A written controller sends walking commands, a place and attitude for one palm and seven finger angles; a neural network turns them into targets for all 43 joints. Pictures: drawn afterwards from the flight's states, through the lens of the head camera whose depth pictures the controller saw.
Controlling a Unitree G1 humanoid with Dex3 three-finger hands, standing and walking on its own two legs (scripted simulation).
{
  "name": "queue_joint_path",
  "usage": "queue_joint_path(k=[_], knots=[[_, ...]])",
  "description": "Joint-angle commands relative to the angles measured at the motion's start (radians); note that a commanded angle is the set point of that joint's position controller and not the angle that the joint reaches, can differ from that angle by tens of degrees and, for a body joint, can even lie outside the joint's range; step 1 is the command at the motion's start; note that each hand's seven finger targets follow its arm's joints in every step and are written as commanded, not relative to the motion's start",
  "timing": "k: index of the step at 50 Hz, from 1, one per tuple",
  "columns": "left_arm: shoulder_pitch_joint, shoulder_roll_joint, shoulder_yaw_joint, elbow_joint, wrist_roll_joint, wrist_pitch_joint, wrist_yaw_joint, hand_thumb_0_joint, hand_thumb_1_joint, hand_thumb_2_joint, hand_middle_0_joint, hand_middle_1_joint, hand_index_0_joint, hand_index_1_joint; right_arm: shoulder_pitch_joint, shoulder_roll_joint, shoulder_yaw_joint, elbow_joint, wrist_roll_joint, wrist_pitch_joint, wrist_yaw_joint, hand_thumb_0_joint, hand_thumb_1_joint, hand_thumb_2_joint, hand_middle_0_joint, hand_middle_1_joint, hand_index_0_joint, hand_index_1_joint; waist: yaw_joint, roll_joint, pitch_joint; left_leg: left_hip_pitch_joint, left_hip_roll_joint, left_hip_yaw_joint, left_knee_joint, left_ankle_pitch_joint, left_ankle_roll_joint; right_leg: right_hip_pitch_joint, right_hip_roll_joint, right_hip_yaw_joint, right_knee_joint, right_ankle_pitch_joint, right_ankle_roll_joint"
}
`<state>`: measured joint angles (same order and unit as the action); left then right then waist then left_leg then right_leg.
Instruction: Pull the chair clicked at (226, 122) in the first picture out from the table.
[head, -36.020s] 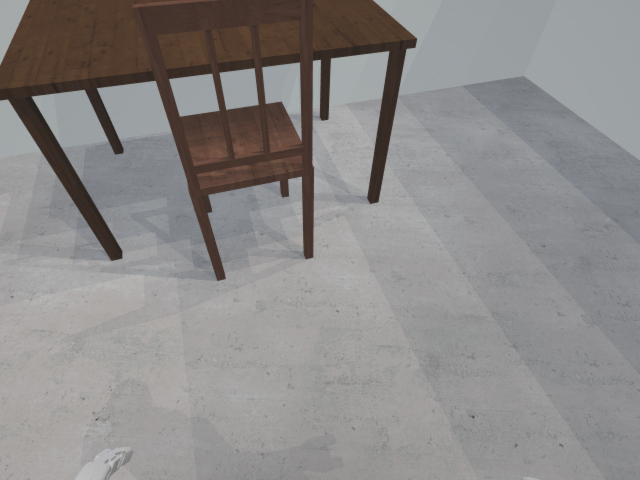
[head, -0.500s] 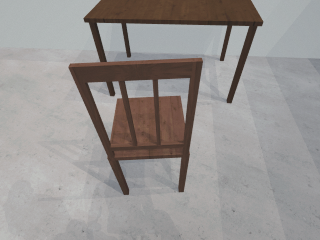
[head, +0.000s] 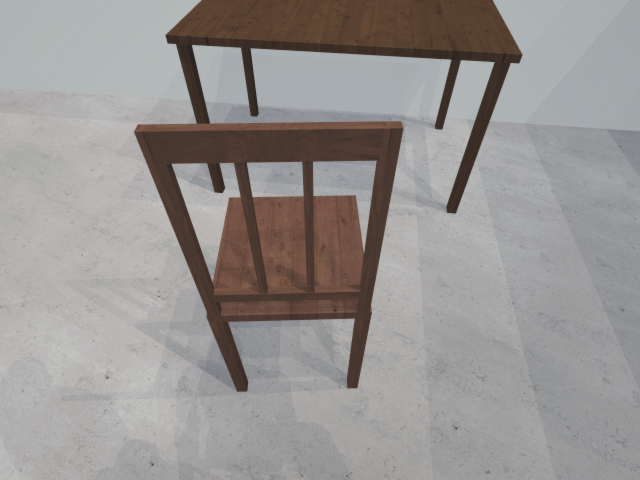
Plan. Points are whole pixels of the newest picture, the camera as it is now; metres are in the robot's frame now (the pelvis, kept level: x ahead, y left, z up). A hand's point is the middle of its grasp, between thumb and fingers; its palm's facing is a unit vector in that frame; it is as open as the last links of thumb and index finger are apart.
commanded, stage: look to check the result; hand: left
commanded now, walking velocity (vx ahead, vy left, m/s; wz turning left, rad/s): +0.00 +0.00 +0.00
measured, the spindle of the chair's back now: (253, 236) +0.53 +0.16 -0.05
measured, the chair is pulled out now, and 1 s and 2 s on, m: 0.68 0.68 0.68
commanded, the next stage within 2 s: stand and wait in 0.74 s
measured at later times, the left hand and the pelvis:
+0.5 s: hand out of the picture -0.01 +0.16 -0.17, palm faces +0.05 -0.98 -0.18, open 7.3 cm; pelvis +0.00 +0.00 +0.00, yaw +0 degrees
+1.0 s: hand out of the picture +0.00 +0.16 -0.17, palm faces +0.05 -0.98 -0.18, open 7.3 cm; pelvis +0.01 -0.01 +0.00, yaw +1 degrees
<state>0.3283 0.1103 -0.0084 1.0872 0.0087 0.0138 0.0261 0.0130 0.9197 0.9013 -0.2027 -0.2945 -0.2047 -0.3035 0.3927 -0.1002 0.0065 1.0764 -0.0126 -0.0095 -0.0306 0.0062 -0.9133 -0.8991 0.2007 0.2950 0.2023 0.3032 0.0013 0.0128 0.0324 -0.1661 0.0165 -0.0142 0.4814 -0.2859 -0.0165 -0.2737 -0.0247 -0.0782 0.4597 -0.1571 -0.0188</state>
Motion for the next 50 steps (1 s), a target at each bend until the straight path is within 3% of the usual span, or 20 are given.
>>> queue_joint_path(k=[1, 5, 16, 21, 24, 28, 29, 38, 40, 47, 50], knots=[[0.067, 0.107, 0.024, -0.035, 0.003, -0.01, 0.011, 0.0, 0.9, 0.9, -0.2, -0.3, -0.2, -0.3, 0.125, -0.068, -0.012, -0.007, 0.002, -0.005, -0.003, 0.0, -0.9, -0.9, 0.2, 0.3, 0.2, 0.3, 0.0, -0.002, 0.103, -0.15, 0.048, -0.054, -0.123, -0.016, 0.064, 0.029, -0.081, 0.12, -0.126, -0.171, -0.037], [0.062, 0.104, 0.025, -0.04, 0.002, -0.011, 0.01, 0.0, 0.9, 0.9, -0.2, -0.3, -0.2, -0.3, 0.127, -0.068, -0.013, -0.007, 0.002, -0.007, -0.004, 0.0, -0.9, -0.9, 0.2, 0.3, 0.2, 0.3, 0.001, -0.026, 0.084, -0.143, 0.051, -0.058, -0.123, 0.0, 0.065, 0.045, -0.079, 0.114, -0.123, -0.151, -0.037], [0.056, 0.101, 0.026, -0.045, 0.001, -0.014, 0.01, 0.0, 0.9, 0.9, -0.2, -0.3, -0.2, -0.3, 0.115, -0.069, -0.011, -0.007, 0.005, -0.014, -0.006, 0.0, -0.9, -0.9, 0.2, 0.3, 0.2, 0.3, 0.004, -0.002, 0.056, -0.134, 0.061, -0.066, -0.128, 0.077, 0.062, 0.085, -0.082, 0.1, -0.088, -0.053, -0.038], [0.057, 0.103, 0.025, -0.042, 0.0, -0.011, 0.01, 0.0, 0.9, 0.9, -0.2, -0.3, -0.2, -0.3, 0.107, -0.07, -0.01, -0.008, 0.005, -0.01, -0.007, 0.0, -0.9, -0.9, 0.2, 0.3, 0.2, 0.3, 0.005, 0.015, 0.082, -0.138, 0.057, -0.067, -0.131, 0.045, 0.062, 0.063, -0.081, 0.102, -0.097, -0.091, -0.038], [0.052, 0.108, 0.026, -0.043, 0.001, -0.01, 0.01, 0.0, 0.9, 0.9, -0.2, -0.3, -0.2, -0.3, 0.11, -0.067, -0.012, -0.009, 0.005, -0.005, -0.006, 0.0, -0.9, -0.9, 0.2, 0.3, 0.2, 0.3, 0.004, -0.02, 0.094, -0.141, 0.054, -0.064, -0.131, 0.018, 0.065, 0.056, -0.08, 0.103, -0.114, -0.125, -0.04], [0.051, 0.105, 0.028, -0.047, 0.001, -0.013, 0.009, 0.0, 0.9, 0.9, -0.2, -0.3, -0.2, -0.3, 0.11, -0.073, -0.012, -0.011, 0.005, -0.009, -0.006, 0.0, -0.9, -0.9, 0.2, 0.3, 0.2, 0.3, 0.0, -0.019, 0.052, -0.116, 0.053, -0.059, -0.119, 0.051, 0.061, 0.07, -0.086, 0.107, -0.105, -0.101, -0.039], [0.051, 0.107, 0.025, -0.045, 0.0, -0.012, 0.009, 0.0, 0.9, 0.9, -0.2, -0.3, -0.2, -0.3, 0.106, -0.072, -0.012, -0.011, 0.005, -0.008, -0.007, 0.0, -0.9, -0.9, 0.2, 0.3, 0.2, 0.3, 0.002, 0.006, 0.066, -0.122, 0.056, -0.065, -0.127, 0.047, 0.064, 0.069, -0.082, 0.103, -0.109, -0.099, -0.04], [0.05, 0.104, 0.026, -0.046, 0.0, -0.015, 0.009, 0.0, 0.9, 0.9, -0.2, -0.3, -0.2, -0.3, 0.099, -0.079, -0.011, -0.013, 0.007, -0.011, -0.008, 0.0, -0.9, -0.9, 0.2, 0.3, 0.2, 0.3, -0.001, -0.004, 0.04, -0.1, 0.058, -0.058, -0.114, 0.098, 0.058, 0.083, -0.089, 0.103, -0.093, -0.047, -0.042], [0.051, 0.103, 0.024, -0.046, 0.0, -0.013, 0.009, 0.0, 0.9, 0.9, -0.2, -0.3, -0.2, -0.3, 0.089, -0.078, -0.01, -0.013, 0.007, -0.008, -0.009, 0.0, -0.9, -0.9, 0.2, 0.3, 0.2, 0.3, 0.001, -0.009, 0.072, -0.112, 0.06, -0.06, -0.119, 0.079, 0.059, 0.066, -0.085, 0.102, -0.1, -0.065, -0.041], [0.052, 0.108, 0.026, -0.044, -0.001, -0.015, 0.009, 0.0, 0.9, 0.9, -0.2, -0.3, -0.2, -0.3, 0.086, -0.077, -0.009, -0.009, 0.007, -0.011, -0.009, 0.0, -0.9, -0.9, 0.2, 0.3, 0.2, 0.3, 0.004, -0.013, 0.043, -0.097, 0.057, -0.059, -0.114, 0.108, 0.057, 0.09, -0.09, 0.099, -0.093, -0.035, -0.042], [0.046, 0.109, 0.026, -0.048, 0.0, -0.013, 0.009, 0.0, 0.9, 0.9, -0.2, -0.3, -0.2, -0.3, 0.086, -0.077, -0.01, -0.009, 0.007, -0.008, -0.009, 0.0, -0.9, -0.9, 0.2, 0.3, 0.2, 0.3, 0.003, -0.005, 0.073, -0.114, 0.058, -0.06, -0.12, 0.084, 0.057, 0.079, -0.089, 0.097, -0.103, -0.063, -0.043]])
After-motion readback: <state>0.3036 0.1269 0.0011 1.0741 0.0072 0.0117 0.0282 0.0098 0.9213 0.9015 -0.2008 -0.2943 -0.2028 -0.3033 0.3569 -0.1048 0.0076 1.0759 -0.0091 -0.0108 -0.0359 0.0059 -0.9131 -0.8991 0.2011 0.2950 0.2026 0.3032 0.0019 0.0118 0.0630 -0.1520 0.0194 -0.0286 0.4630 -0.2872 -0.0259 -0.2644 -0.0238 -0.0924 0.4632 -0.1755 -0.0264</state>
